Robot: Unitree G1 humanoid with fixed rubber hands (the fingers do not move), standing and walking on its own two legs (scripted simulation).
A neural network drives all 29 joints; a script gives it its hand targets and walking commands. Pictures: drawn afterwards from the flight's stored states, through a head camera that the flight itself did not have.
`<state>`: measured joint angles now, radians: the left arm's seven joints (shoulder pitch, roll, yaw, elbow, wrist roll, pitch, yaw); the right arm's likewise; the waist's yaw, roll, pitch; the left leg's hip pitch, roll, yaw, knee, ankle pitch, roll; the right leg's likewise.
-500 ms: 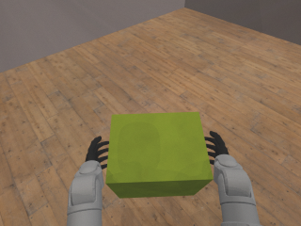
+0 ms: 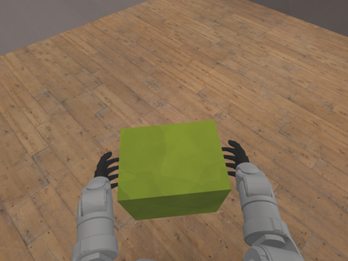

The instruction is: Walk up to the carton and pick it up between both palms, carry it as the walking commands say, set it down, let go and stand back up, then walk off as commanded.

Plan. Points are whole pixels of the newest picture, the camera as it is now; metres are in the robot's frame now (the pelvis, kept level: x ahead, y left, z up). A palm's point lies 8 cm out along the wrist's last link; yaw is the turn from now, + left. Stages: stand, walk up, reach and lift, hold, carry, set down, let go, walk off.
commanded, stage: set down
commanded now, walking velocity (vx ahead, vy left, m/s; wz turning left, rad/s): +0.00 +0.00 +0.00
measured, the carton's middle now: (172, 173) +0.35 +0.07 -0.10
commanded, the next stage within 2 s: none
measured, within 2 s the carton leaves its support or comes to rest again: neither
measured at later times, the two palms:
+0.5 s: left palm (116, 191) +0.27 +0.21 -0.09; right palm (238, 178) +0.34 -0.12 -0.08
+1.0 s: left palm (123, 190) +0.31 +0.21 -0.18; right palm (229, 180) +0.38 -0.12 -0.17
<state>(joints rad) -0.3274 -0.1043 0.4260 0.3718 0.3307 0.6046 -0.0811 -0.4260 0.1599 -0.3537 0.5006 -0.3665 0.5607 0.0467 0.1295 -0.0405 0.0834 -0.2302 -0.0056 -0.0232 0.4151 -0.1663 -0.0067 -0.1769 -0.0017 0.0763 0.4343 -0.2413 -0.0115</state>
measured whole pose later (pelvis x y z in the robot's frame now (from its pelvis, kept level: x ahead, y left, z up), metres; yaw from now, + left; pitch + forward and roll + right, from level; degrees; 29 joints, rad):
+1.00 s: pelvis -0.03 -0.02 -0.10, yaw +0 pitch +36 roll -1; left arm -0.57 -0.06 0.52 0.48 0.30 0.39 -0.11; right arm -0.69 0.11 -0.43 0.61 -0.31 0.34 -0.02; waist 0.09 -0.07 -0.20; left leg -1.34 0.01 -0.07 1.01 -0.30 -0.04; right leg -1.28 0.06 0.06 1.05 -0.39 0.01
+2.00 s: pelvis -0.07 -0.02 -0.25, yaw -2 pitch +52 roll -1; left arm -0.88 0.08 0.51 0.61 0.17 0.34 -0.04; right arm -1.02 -0.02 -0.33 0.76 -0.18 0.30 -0.13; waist 0.11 -0.07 -0.26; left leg -2.04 0.00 -0.08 1.57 -0.43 -0.05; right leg -1.99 0.11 0.06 1.61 -0.53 0.04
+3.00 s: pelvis -0.11 -0.02 -0.37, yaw -1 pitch +38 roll -1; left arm -1.38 0.28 0.42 0.85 0.09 0.32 0.02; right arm -1.57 -0.27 -0.25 1.08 -0.05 0.24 -0.12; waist 0.12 -0.08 0.33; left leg -2.22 -0.04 -0.09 2.00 -0.44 -0.07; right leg -2.15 0.12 0.05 2.07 -0.58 0.06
